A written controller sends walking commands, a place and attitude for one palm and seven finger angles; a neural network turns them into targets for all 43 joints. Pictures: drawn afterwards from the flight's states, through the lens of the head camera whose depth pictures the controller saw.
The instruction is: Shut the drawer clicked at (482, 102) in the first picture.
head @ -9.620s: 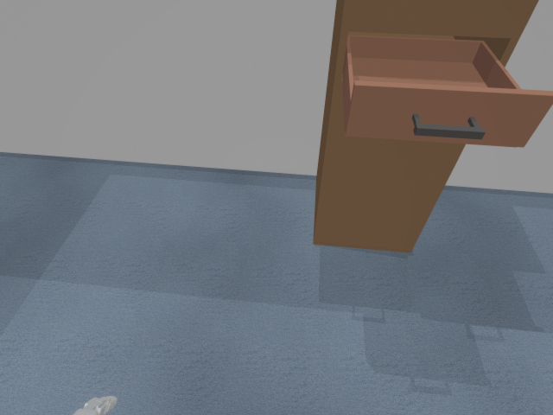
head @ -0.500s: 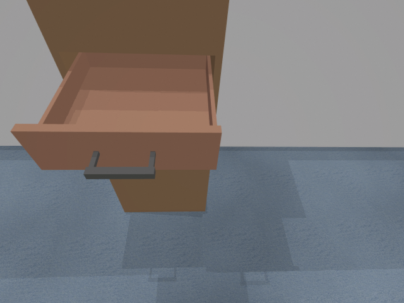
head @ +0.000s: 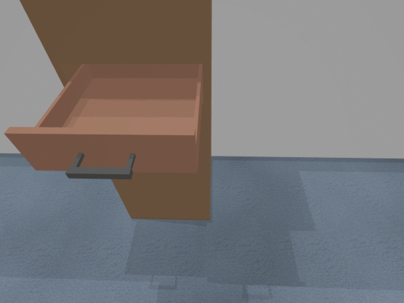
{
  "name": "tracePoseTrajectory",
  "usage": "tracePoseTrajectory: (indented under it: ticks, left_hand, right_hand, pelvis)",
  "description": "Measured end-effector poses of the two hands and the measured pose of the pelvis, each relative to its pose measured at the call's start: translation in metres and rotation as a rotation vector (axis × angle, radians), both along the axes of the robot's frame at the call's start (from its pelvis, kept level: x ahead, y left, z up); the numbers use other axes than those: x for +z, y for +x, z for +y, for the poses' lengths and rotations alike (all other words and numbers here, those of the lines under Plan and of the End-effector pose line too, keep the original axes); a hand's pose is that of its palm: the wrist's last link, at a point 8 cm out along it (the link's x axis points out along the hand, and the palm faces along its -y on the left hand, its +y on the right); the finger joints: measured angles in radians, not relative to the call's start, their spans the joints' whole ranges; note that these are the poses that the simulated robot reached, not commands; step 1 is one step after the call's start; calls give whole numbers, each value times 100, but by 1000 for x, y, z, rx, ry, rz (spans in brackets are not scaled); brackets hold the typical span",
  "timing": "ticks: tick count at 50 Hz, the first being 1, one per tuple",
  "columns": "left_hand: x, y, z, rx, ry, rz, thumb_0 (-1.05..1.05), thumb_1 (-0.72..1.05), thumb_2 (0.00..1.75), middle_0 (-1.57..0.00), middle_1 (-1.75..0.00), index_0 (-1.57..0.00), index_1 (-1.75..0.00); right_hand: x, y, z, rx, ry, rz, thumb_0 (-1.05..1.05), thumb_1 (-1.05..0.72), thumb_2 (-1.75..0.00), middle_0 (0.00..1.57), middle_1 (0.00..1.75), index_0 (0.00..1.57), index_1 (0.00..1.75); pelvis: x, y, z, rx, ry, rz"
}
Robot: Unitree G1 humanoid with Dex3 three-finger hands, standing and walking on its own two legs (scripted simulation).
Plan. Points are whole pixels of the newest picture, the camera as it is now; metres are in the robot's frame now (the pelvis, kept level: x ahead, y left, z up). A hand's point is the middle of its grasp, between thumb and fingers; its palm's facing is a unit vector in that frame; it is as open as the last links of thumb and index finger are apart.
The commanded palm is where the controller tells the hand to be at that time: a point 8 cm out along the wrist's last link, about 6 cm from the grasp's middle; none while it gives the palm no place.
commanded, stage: come to a stop and stand still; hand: left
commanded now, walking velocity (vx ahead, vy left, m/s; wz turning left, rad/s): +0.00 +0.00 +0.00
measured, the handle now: (102, 165) +0.36 +0.24 +0.08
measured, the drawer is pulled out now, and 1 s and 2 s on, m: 0.28 0.28 0.28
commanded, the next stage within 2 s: look again from close up in 0.10 s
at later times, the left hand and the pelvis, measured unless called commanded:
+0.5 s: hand out of the picture -0.02 +0.21 -0.18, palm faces +0.03 -0.98 -0.19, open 7.4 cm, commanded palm none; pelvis -0.02 +0.05 +0.00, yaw -2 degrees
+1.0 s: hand out of the picture -0.03 +0.21 -0.18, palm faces -0.01 -0.99 -0.15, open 7.4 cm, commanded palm none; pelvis +0.00 +0.06 +0.00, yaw -2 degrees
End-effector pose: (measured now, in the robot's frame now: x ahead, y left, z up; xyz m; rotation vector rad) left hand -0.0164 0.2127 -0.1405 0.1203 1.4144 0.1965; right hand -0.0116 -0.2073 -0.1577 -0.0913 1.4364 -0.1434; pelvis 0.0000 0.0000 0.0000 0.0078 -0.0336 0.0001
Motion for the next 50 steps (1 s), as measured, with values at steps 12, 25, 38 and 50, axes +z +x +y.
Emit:
tracePoseTrajectory:
  ticks: [12,25,38,50]
  left_hand:
    - [0,-31,-15,25,-37,66,1,91,90,-20,-30,-20,-30]
    - [-9,-8,50,-48,-10,-56,0,91,90,-20,-30,-20,-30]
    - [1,-8,76,-73,8,-18,0,91,90,-20,-30,-20,-30]
    - [-9,-11,51,-67,-49,55,0,91,90,-20,-30,-20,-30]
  right_hand:
    - [6,-1,0,6,-13,20,0,-91,-90,19,30,20,30]
    - [7,-8,38,1,-39,-112,2,-94,-90,19,30,20,30]
    - [5,-40,73,-4,21,-3,1,-91,-90,20,30,20,30]
    - [5,-21,60,-16,-3,8,0,-91,-90,20,30,20,30]
  pelvis:
    - [2,1,5,-10,-5,15]
    - [-5,-17,49,-27,-16,-6]
    - [0,-19,68,-30,3,29]
    - [-3,3,60,-37,15,26]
